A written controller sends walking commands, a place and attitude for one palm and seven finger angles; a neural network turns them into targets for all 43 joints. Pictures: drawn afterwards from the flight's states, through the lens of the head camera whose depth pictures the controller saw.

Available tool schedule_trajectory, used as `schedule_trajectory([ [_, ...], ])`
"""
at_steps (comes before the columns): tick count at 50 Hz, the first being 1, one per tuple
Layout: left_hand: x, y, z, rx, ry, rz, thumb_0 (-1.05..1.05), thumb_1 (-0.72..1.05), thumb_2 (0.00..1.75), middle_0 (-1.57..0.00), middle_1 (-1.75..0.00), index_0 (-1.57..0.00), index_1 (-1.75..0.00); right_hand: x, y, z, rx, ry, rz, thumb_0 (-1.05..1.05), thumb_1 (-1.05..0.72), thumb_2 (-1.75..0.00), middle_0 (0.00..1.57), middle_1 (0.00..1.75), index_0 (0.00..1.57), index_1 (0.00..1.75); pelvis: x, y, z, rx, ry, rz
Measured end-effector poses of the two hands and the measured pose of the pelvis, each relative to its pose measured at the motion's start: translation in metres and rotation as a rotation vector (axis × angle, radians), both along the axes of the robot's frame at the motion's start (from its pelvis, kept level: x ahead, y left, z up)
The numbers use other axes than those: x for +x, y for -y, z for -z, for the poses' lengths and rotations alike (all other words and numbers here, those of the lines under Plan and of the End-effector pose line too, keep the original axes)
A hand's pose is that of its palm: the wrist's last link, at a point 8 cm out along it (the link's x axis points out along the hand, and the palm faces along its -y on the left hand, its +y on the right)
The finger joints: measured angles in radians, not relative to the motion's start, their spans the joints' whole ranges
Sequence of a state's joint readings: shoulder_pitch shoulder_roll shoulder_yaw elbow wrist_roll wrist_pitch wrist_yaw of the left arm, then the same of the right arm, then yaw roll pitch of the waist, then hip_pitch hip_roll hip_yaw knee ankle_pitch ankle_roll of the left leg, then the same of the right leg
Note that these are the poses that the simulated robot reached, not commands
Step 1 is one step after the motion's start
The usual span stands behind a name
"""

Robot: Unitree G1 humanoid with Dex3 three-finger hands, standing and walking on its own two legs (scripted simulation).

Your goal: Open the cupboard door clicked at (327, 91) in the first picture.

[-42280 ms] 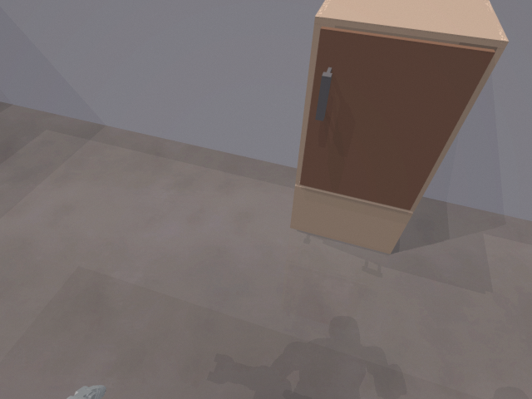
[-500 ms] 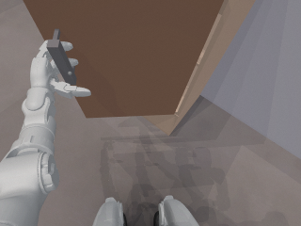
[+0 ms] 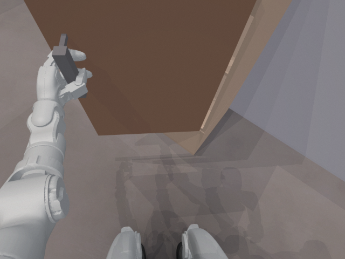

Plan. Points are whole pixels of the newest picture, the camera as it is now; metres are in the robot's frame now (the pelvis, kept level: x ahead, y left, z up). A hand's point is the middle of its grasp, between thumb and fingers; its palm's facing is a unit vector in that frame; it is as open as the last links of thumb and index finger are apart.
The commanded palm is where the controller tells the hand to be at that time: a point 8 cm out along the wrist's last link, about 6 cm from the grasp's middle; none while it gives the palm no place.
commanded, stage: close the thumb around the handle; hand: left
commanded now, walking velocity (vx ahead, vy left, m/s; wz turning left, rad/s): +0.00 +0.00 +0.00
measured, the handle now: (73, 68) +0.55 +0.19 +0.06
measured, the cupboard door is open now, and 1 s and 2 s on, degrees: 42 79 81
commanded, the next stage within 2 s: pull the door open along its arc in 0.06 s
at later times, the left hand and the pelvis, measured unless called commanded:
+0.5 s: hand (83, 101) +0.45 +0.16 +0.06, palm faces +0.02 -1.00 -0.01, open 6.0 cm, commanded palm +0.39 +0.21 +0.06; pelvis +0.01 +0.00 +0.01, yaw -1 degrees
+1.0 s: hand (133, 176) +0.28 +0.06 +0.07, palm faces +0.36 -0.93 +0.01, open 6.1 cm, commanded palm +0.21 +0.13 +0.06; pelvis +0.02 -0.03 +0.02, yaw +2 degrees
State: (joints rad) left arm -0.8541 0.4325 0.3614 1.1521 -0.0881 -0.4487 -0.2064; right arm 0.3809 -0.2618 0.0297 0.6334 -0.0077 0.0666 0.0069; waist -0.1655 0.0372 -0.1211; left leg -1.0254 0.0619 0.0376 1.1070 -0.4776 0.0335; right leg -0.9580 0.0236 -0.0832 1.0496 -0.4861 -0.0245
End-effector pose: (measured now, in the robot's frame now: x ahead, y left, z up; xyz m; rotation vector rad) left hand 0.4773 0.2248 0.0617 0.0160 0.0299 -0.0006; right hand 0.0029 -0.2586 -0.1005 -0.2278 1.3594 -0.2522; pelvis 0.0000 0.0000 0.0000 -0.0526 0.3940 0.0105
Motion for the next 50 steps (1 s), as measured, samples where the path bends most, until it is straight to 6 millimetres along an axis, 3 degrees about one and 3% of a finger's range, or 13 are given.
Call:
schedule_trajectory([
  [14, -0.003, 0.002, 0.0, -0.001, 0.002, -0.028, 0.01, 0.71, 0.84, -0.36, -1.35, -0.35, -1.35, 0.005, 0.002, 0.002, 0.007, 0.018, -0.002, 0.0, -0.9, -0.9, 0.2, 0.3, 0.2, 0.3, 0.0, 0.002, 0.0, 0.005, 0.002, 0.003],
  [21, -0.023, 0.005, 0.001, -0.006, 0.01, -0.027, 0.01, 0.71, 0.78, -0.36, -1.35, -0.36, -1.35, 0.016, 0.0, -0.002, 0.034, 0.046, 0.014, 0.0, -0.9, -0.9, 0.2, 0.3, 0.2, 0.3, 0.007, 0.003, -0.007, 0.014, 0.021, 0.015],
  [29, -0.084, 0.018, 0.001, -0.024, 0.025, -0.015, 0.01, 0.68, 0.71, -0.36, -1.35, -0.35, -1.35, 0.06, -0.004, -0.014, 0.072, 0.172, -0.017, 0.0, -0.91, -0.9, 0.2, 0.3, 0.2, 0.3, 0.018, 0.003, -0.02, 0.024, 0.068, 0.019],
  [37, -0.16, 0.062, 0.0, -0.071, 0.047, -0.267, 0.02, 0.66, 0.73, -0.34, -1.35, -0.38, -1.35, 0.139, -0.017, -0.02, 0.114, 0.364, -0.175, 0.01, -0.91, -0.9, 0.2, 0.3, 0.2, 0.3, 0.019, 0.006, -0.02, 0.037, 0.11, 0.002],
  [42, -0.195, 0.089, -0.001, -0.042, 0.031, -0.345, 0.01, 0.66, 0.73, -0.36, -1.35, -0.39, -1.35, 0.182, -0.03, -0.029, 0.144, 0.483, -0.25, 0.01, -0.91, -0.9, 0.2, 0.29, 0.2, 0.3, 0.016, 0.014, -0.019, 0.049, 0.143, -0.011],
  [46, -0.216, 0.107, -0.003, -0.031, -0.001, -0.372, 0.0, 0.65, 0.72, -0.37, -1.35, -0.4, -1.35, 0.202, -0.038, -0.039, 0.169, 0.556, -0.279, 0.01, -0.91, -0.9, 0.2, 0.3, 0.2, 0.3, 0.016, 0.023, -0.021, 0.057, 0.168, -0.018],
  [50, -0.236, 0.123, -0.005, -0.038, -0.034, -0.37, 0.01, 0.64, 0.7, -0.37, -1.34, -0.4, -1.35, 0.21, -0.04, -0.048, 0.188, 0.601, -0.286, 0.01, -0.91, -0.9, 0.2, 0.3, 0.2, 0.3, 0.019, 0.033, -0.024, 0.064, 0.188, -0.023],
])
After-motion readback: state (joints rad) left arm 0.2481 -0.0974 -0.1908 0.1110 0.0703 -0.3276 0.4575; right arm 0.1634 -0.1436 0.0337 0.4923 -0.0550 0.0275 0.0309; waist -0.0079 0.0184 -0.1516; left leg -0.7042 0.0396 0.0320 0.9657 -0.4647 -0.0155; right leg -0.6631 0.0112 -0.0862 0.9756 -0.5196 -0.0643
